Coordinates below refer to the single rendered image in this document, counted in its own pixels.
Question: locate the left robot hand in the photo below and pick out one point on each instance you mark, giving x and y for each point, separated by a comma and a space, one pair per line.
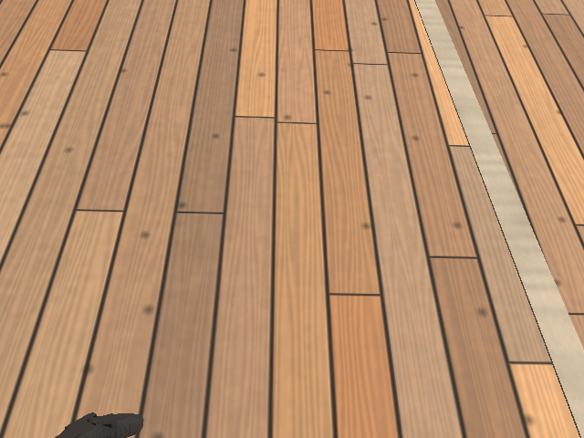
121, 425

